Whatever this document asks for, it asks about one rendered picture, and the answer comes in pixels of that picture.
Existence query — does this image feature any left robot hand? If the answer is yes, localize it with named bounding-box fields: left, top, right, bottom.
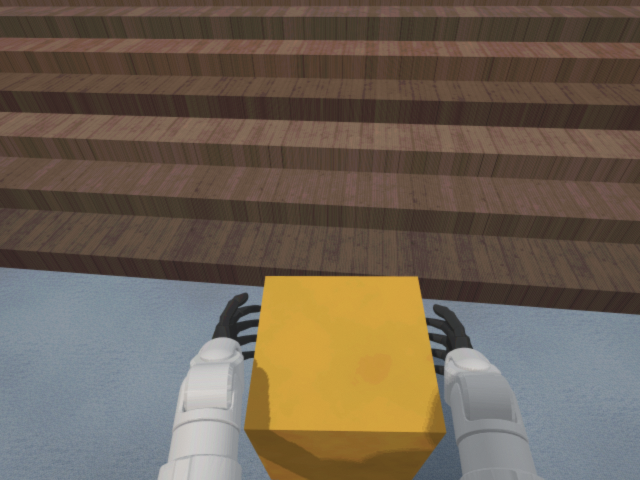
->
left=212, top=293, right=261, bottom=360

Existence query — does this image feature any robot right forearm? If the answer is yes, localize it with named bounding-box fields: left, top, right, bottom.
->
left=444, top=348, right=545, bottom=480

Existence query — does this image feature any right robot hand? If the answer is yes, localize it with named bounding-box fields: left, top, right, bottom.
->
left=426, top=304, right=473, bottom=375

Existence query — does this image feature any robot left forearm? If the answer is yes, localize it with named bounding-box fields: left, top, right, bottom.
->
left=158, top=337, right=245, bottom=480

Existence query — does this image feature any carton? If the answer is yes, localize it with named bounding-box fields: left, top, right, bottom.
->
left=244, top=276, right=446, bottom=480

